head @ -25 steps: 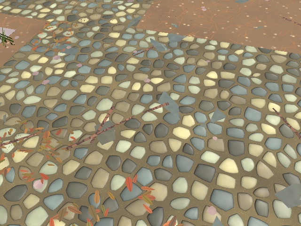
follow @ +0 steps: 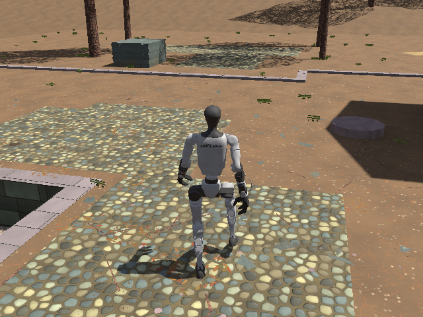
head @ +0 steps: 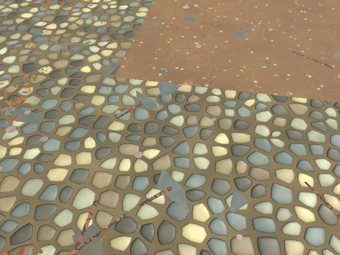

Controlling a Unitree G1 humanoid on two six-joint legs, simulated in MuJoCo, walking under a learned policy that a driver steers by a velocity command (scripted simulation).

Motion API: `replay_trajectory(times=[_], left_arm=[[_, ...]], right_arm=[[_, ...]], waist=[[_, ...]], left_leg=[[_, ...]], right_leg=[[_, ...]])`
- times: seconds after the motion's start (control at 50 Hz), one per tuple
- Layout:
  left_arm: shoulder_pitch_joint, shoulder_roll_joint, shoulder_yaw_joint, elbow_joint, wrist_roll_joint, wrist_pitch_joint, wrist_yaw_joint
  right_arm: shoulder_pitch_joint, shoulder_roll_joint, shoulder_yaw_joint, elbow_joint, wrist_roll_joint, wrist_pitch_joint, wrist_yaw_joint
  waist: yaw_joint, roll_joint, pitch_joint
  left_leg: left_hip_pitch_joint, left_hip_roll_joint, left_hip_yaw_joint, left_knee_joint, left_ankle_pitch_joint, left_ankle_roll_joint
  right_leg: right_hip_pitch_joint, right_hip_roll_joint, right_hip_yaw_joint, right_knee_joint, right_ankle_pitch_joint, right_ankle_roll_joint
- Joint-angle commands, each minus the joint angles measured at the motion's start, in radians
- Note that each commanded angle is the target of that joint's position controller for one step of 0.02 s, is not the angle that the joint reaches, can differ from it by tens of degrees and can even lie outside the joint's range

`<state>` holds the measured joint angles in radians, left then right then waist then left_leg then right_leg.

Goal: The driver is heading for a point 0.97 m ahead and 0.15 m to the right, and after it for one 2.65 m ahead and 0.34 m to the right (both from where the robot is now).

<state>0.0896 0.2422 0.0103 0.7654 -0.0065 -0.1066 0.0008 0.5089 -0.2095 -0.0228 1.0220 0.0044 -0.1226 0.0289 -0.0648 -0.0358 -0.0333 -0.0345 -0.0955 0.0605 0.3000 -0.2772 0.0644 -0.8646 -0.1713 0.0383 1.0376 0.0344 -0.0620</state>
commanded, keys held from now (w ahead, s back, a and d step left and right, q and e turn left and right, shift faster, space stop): w+shift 0.54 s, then w+e+shift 0.46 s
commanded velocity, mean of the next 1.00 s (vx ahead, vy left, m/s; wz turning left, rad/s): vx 1.00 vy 0.00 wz -0.26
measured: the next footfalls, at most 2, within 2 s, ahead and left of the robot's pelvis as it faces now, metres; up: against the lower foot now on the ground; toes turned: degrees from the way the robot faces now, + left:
right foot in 0.20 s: +0.44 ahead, -0.13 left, +0.00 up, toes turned -1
left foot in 0.70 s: +0.91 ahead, +0.10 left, +0.00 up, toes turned -5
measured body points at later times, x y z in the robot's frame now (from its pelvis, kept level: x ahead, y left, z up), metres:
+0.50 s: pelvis +0.46 -0.05 +0.00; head +0.46 -0.05 +0.45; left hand +0.40 +0.19 -0.14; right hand +0.66 -0.29 -0.08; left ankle +0.63 +0.13 -0.65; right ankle +0.40 -0.13 -0.74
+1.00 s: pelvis +0.91 -0.02 +0.00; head +0.91 -0.03 +0.44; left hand +1.16 +0.19 -0.08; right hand +0.81 -0.28 -0.14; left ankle +0.87 +0.11 -0.74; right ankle +1.00 -0.19 -0.64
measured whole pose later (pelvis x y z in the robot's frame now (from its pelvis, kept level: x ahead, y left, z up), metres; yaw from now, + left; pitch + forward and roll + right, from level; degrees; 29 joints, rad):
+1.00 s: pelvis +0.91 -0.02 +0.00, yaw -17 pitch -2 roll +4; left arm 0.17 0.31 0.07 0.71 -0.04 -0.03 -0.01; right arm 0.41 -0.30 -0.08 0.95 -0.02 -0.11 0.02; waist -0.08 -0.04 0.02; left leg 0.01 -0.03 0.23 0.34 -0.31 0.00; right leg -0.80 -0.16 0.03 1.19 -0.11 -0.08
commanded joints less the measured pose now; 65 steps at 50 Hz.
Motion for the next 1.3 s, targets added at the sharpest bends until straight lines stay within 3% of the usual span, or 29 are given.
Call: replay_trajectory(times=[0.02,0.14,0.2,0.22,0.24,0.26,0.28,0.3,0.32,0.4,0.48,0.6,0.66,0.7,0.72,0.74,0.76,0.78,0.8,0.84,0.88,1.1,1.14,1.18,1.2,1.22,1.24,1.26,1.3], left_arm=[[-0.093,0.029,-0.002,-0.067,-0.005,-0.020,-0.015],[-0.216,0.071,0.014,-0.144,-0.028,-0.039,-0.066],[0.241,0.198,0.074,-0.050,-0.046,-0.015,-0.041],[0.448,0.283,0.094,0.007,-0.016,-0.001,-0.025],[0.489,0.288,0.100,0.027,-0.009,-0.011,-0.039],[0.465,0.176,0.076,0.048,-0.001,-0.014,-0.035],[0.404,0.125,0.063,0.047,0.009,-0.016,-0.033],[0.328,0.113,0.058,0.049,0.021,-0.024,-0.043],[0.264,0.079,0.048,0.045,0.030,-0.034,-0.050],[0.207,0.054,0.034,0.076,-0.001,-0.035,-0.052],[0.288,0.094,0.038,0.099,0.003,-0.040,-0.025],[0.447,0.130,0.038,0.144,-0.023,-0.023,0.002],[0.429,0.179,0.055,0.140,-0.005,0.012,0.016],[0.369,0.206,0.058,0.129,0.038,0.037,0.011],[0.375,0.114,0.032,0.085,0.061,0.028,0.009],[0.607,-0.092,-0.015,0.089,-0.010,-0.001,-0.012],[0.482,0.047,0.012,0.080,-0.068,-0.010,0.000],[0.329,0.101,0.029,0.033,-0.077,-0.010,0.010],[0.234,0.103,0.030,0.006,-0.053,-0.009,0.017],[0.250,0.068,0.043,-0.006,-0.038,0.016,0.002],[0.274,0.030,0.047,-0.017,-0.056,0.058,-0.008],[-0.040,0.078,0.050,-0.173,-0.028,0.058,-0.074],[0.001,0.106,0.068,-0.179,-0.034,0.056,-0.081],[0.293,0.186,0.116,-0.115,-0.034,0.074,-0.063],[0.522,0.251,0.155,-0.044,-0.034,0.088,-0.039],[0.529,0.304,0.149,0.011,-0.032,0.091,-0.020],[0.475,0.252,0.114,-0.042,0.019,0.052,-0.031],[0.466,0.153,0.101,-0.037,0.023,0.031,-0.042],[0.313,0.094,0.083,-0.025,0.013,-0.011,-0.056]], right_arm=[[-0.064,-0.135,-0.012,-0.089,0.015,-0.032,-0.023],[0.019,-0.195,-0.021,-0.070,0.001,0.021,-0.038],[-0.063,-0.224,-0.027,-0.087,-0.047,0.057,-0.037],[-0.032,-0.140,-0.005,-0.130,-0.049,0.046,-0.033],[0.103,0.019,0.039,-0.115,0.004,0.002,-0.010],[-0.005,-0.118,0.009,-0.137,0.048,-0.031,-0.009],[-0.162,-0.153,0.002,-0.189,0.076,-0.043,-0.010],[-0.245,-0.125,0.011,-0.224,0.058,-0.049,-0.014],[-0.265,-0.113,0.005,-0.231,0.036,-0.041,-0.016],[-0.219,-0.061,0.011,-0.230,0.021,0.022,-0.015],[-0.426,-0.092,0.011,-0.300,-0.005,0.015,-0.021],[-0.660,-0.096,0.010,-0.393,0.020,-0.017,0.021],[-0.575,-0.168,-0.022,-0.399,0.024,-0.025,0.024],[-0.231,-0.252,-0.064,-0.331,0.049,-0.013,-0.002],[-0.009,-0.338,-0.081,-0.287,0.028,0.002,-0.026],[0.025,-0.371,-0.092,-0.254,-0.010,-0.002,-0.002],[-0.001,-0.243,-0.068,-0.260,-0.011,-0.009,-0.002],[-0.076,-0.195,-0.058,-0.254,-0.002,-0.013,-0.005],[-0.141,-0.183,-0.057,-0.250,-0.007,-0.014,-0.003],[-0.228,-0.112,-0.044,-0.217,-0.038,-0.023,-0.001],[-0.278,-0.089,-0.044,-0.196,-0.015,-0.021,0.001],[-0.234,-0.252,-0.070,-0.198,-0.020,0.008,-0.045],[-0.195,-0.305,-0.080,-0.198,-0.010,0.026,-0.056],[-0.227,-0.330,-0.082,-0.190,-0.005,0.042,-0.051],[-0.301,-0.323,-0.078,-0.191,0.010,0.045,-0.043],[-0.233,-0.108,-0.021,-0.203,-0.015,0.031,-0.029],[-0.069,-0.021,0.012,-0.231,0.064,-0.020,-0.014],[-0.230,-0.159,-0.020,-0.234,0.106,-0.040,-0.010],[-0.336,-0.129,-0.019,-0.265,0.090,-0.024,-0.021]], waist=[[0.030,0.021,0.170],[0.028,0.087,0.174],[0.288,0.207,-0.115],[0.296,0.028,-0.298],[0.196,-0.343,-0.482],[0.230,-0.251,-0.376],[0.221,-0.158,-0.199],[0.172,0.033,-0.100],[0.118,0.075,-0.051],[0.009,0.011,0.083],[0.068,0.027,0.168],[0.137,0.020,0.216],[0.055,-0.049,0.121],[-0.148,-0.110,-0.100],[-0.191,0.015,-0.299],[-0.032,0.460,-0.514],[-0.085,0.384,-0.403],[-0.093,0.278,-0.222],[-0.074,0.094,-0.123],[0.028,0.079,-0.041],[0.070,0.131,0.025],[0.051,0.011,0.205],[0.095,0.080,0.129],[0.272,0.166,-0.007],[0.405,0.128,-0.071],[0.280,-0.229,-0.037],[0.149,-0.357,-0.288],[0.227,-0.128,-0.190],[0.127,0.117,0.036]], left_leg=[[-0.264,0.225,-0.122,-0.258,0.162,0.140],[0.171,0.326,-0.083,-0.139,0.654,0.107],[0.121,0.305,-0.035,0.438,1.174,0.062],[-0.242,0.219,-0.037,0.837,0.815,0.046],[-0.585,0.011,-0.169,1.190,-0.102,0.004],[-0.705,0.079,-0.250,1.226,-0.113,0.061],[-0.756,0.121,-0.215,1.227,-0.093,0.076],[-0.730,0.161,-0.199,1.153,-0.045,0.079],[-0.678,0.202,-0.198,1.076,0.005,0.078],[-0.651,0.280,-0.169,0.946,0.049,0.029],[-0.731,0.273,-0.104,0.644,0.348,-0.025],[-0.594,0.178,-0.068,0.224,0.531,-0.025],[-0.483,0.108,-0.069,0.193,0.365,-0.015],[-0.077,0.096,-0.051,0.275,0.209,0.019],[0.313,0.323,-0.304,0.376,0.032,0.036],[0.609,0.515,-0.875,0.112,-0.554,0.190],[0.526,0.487,-0.934,-0.046,-0.626,0.119],[0.394,0.478,-0.749,-0.038,-0.462,0.080],[0.226,0.446,-0.593,-0.034,-0.234,0.061],[-0.015,0.390,-0.379,-0.054,-0.012,0.061],[-0.101,0.378,-0.226,-0.100,0.048,0.062],[0.041,0.322,0.232,-0.135,0.649,-0.014],[0.098,0.350,0.232,-0.001,1.150,-0.004],[0.079,0.396,0.172,0.314,1.390,0.050],[-0.061,0.336,0.168,0.631,1.227,0.038],[-0.415,0.148,0.132,1.134,-0.141,0.017],[-0.647,0.010,-0.199,1.361,-0.328,0.056],[-0.690,0.064,-0.242,1.331,-0.213,0.089],[-0.683,0.171,-0.238,1.170,-0.029,0.088]], right_leg=[[0.184,0.026,-0.052,-0.261,0.235,0.014],[0.197,0.138,-0.105,-0.542,0.076,-0.028],[0.719,0.199,-0.122,-0.460,-0.094,-0.106],[1.141,-0.013,0.185,-0.421,-0.353,-0.171],[1.423,-0.213,0.789,-0.661,-0.798,-0.329],[1.380,-0.168,0.845,-0.785,-0.853,-0.253],[1.227,-0.144,0.639,-0.771,-0.679,-0.213],[1.033,-0.110,0.522,-0.794,-0.501,-0.193],[0.886,-0.070,0.422,-0.808,-0.406,-0.185],[0.616,-0.017,0.241,-0.911,-0.344,-0.191],[0.589,0.035,0.087,-0.957,-0.136,-0.167],[0.779,-0.006,0.048,-0.986,-0.043,-0.133],[0.970,-0.055,0.092,-0.810,0.357,-0.109],[0.874,-0.008,0.066,-0.392,0.560,-0.067],[0.582,0.055,0.060,-0.020,0.270,-0.049],[0.245,0.213,0.122,0.322,-0.493,-0.016],[0.156,0.166,0.151,0.417,-0.466,-0.036],[0.073,0.129,0.111,0.447,-0.399,-0.038],[0.099,0.082,0.095,0.409,-0.338,-0.038],[0.218,0.001,0.115,0.330,-0.264,-0.041],[0.220,-0.037,0.096,0.297,-0.285,-0.034],[0.131,0.057,-0.149,-0.218,0.097,-0.066],[0.311,0.152,-0.224,-0.227,0.009,-0.090],[0.642,0.214,-0.175,-0.242,-0.159,-0.153],[0.933,0.207,-0.112,-0.393,-0.120,-0.180],[1.113,0.055,0.133,-0.350,-0.140,-0.183],[1.276,-0.140,0.708,-0.597,-0.534,-0.326],[1.158,-0.167,0.707,-0.781,-0.643,-0.263],[0.850,-0.144,0.523,-0.829,-0.590,-0.188]])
